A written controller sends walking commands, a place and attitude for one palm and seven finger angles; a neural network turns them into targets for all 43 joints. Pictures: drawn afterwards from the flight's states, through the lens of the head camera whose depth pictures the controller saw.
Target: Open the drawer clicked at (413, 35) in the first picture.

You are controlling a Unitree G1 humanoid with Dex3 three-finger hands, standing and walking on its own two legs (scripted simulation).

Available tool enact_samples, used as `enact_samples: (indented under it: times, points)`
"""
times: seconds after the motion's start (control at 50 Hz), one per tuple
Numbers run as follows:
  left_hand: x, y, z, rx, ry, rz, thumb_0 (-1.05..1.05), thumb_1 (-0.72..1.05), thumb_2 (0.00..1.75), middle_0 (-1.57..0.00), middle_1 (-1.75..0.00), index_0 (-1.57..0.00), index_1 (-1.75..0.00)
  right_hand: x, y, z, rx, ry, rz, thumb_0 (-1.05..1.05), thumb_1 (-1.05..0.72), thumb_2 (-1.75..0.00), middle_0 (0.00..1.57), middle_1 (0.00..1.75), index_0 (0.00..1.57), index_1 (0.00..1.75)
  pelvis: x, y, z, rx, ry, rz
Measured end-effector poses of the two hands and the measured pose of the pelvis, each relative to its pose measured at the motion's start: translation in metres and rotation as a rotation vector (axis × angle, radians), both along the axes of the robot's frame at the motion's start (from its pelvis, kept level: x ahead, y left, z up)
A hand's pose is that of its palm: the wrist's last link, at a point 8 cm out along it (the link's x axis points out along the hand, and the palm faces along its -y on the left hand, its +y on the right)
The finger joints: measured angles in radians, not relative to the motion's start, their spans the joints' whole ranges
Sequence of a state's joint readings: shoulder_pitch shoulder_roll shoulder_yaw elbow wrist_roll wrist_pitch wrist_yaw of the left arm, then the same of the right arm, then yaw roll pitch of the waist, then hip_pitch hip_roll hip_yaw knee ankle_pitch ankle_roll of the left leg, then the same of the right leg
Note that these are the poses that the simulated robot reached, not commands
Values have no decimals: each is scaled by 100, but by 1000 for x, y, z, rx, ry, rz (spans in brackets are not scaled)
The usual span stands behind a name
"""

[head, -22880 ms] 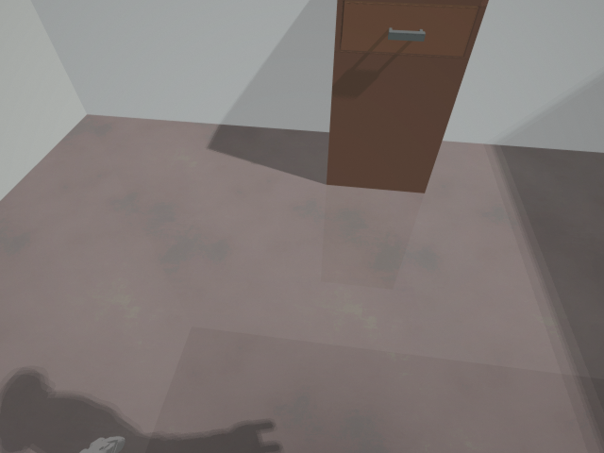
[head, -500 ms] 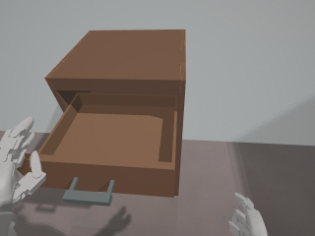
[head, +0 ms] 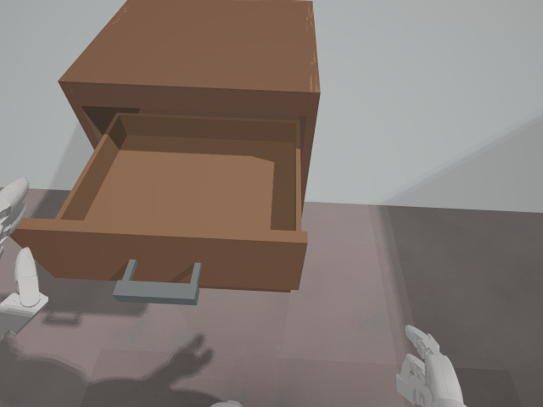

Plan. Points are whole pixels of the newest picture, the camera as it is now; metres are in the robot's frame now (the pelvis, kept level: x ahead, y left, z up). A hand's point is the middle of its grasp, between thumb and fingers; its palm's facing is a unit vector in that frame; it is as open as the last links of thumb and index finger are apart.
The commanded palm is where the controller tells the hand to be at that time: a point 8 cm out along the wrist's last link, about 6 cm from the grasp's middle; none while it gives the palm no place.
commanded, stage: step back with the hand held close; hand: left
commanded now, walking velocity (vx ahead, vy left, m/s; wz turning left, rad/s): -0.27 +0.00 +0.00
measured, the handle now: (161, 279) +0.30 +0.20 -0.01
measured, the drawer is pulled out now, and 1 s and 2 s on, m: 0.30 0.30 0.30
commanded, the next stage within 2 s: stop stepping back and stand still in 0.66 s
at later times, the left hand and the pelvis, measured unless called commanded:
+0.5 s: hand (19, 370) +0.13 +0.23 +0.17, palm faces +0.32 -0.83 -0.46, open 7.4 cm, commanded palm +0.06 +0.28 +0.19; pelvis -0.07 +0.00 -0.01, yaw -1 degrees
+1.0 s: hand out of the picture +0.00 +0.20 +0.18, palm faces +0.29 -0.81 -0.51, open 7.4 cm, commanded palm -0.06 +0.25 +0.19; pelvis -0.19 -0.03 +0.00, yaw -1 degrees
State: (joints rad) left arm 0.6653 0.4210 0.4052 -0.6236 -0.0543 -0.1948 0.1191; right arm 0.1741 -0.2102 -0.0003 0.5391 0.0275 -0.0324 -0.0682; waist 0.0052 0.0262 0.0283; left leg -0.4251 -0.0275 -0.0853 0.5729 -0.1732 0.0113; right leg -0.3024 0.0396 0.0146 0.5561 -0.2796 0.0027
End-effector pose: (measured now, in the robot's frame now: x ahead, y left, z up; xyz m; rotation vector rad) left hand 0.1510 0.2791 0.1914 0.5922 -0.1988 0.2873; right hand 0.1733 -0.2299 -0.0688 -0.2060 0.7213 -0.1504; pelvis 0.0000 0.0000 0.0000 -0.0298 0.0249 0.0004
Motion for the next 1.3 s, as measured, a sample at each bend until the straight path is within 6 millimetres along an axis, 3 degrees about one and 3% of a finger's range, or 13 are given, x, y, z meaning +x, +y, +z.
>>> enact_samples:
  times: [0.16, 0.36, 0.56, 0.68, 0.78, 0.86, 0.94, 1.04, 1.14, 1.22, 1.3]
  points:
    - [-29, -2, -5, -58, -69, 9, 2, 89, 90, -21, -30, -21, -30, -22, 8, -5, -7, -6, 39, 1, -90, -90, 21, 30, 20, 30, -21, 1, -5, -21, -8, 24]
    - [-46, 16, -3, -14, -112, 18, 2, 89, 90, -21, -30, -21, -30, -50, 13, -1, -25, -31, 25, 1, -90, -90, 21, 30, 20, 30, -44, 8, -9, -28, -16, 10]
    - [-71, -21, 0, -37, -105, -110, 2, 89, 90, -21, -30, -21, -30, -90, 5, -12, 18, 13, 45, 1, -90, -90, 21, 30, 20, 30, -82, -6, -7, -20, -6, -6]
    - [-84, -4, -4, -36, -78, -54, 2, 89, 90, -22, -30, -21, -30, -113, -6, -6, -35, 74, -21, 1, -90, -90, 21, 30, 20, 30, -93, 1, -3, 8, 22, 9]
    - [-101, -1, -13, -61, -29, -51, 2, 89, 90, -21, -30, -21, -30, -128, -2, 3, -30, 31, 3, 1, -91, -90, 20, 30, 20, 30, -126, 0, 0, 27, 15, -27]
    - [-129, -23, -5, -69, -22, -99, 2, 89, 90, -21, -30, -21, -30, -150, 0, 9, 2, -24, 25, 1, -91, -90, 21, 30, 20, 30, -151, -7, 1, 12, 8, -51]
    - [-160, -39, 5, -9, -44, -108, 2, 89, 90, -21, -30, -21, -30, -178, -6, 2, 31, -45, 34, 1, -90, -90, 21, 30, 20, 30, -175, -19, -5, 18, -4, -40]
    - [-194, -40, 7, -30, -40, -23, 2, 89, 90, -22, -30, -21, -30, -223, -24, -11, 45, 56, 4, 1, -90, -90, 21, 30, 20, 30, -194, -29, 1, 32, -31, -22]
    - [-210, -35, -7, -99, -23, 64, 2, 89, 90, -21, -30, -21, -30, -262, -46, -10, 0, 123, -44, 1, -90, -90, 21, 30, 20, 30, -203, -32, 10, 62, -17, -7]
    - [-218, -34, -14, -113, -32, 54, 2, 89, 90, -21, -30, -21, -30, -276, -59, -9, -62, 113, -46, 1, -90, -90, 21, 30, 20, 30, -216, -28, 4, 39, -20, 22]
    - [-228, -36, -7, -55, -33, 24, 2, 89, 90, -21, -30, -21, -30, -278, -57, -6, -52, 74, -48, 1, -91, -90, 20, 30, 20, 30, -226, -30, 3, 52, -41, 12]
